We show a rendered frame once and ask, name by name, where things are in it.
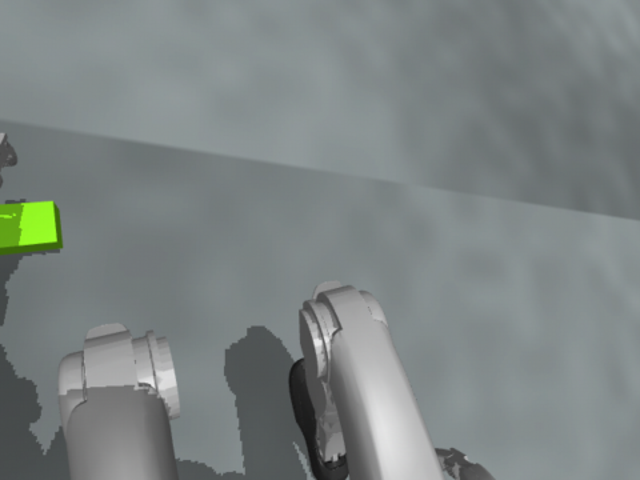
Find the small box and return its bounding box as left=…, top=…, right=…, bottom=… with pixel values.
left=0, top=201, right=63, bottom=255

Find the right robot hand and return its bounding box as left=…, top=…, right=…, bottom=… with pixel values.
left=435, top=448, right=495, bottom=480

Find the right robot foot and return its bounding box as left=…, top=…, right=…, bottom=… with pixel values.
left=289, top=358, right=349, bottom=480

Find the left robot hand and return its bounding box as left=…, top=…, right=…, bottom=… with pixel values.
left=0, top=133, right=18, bottom=188

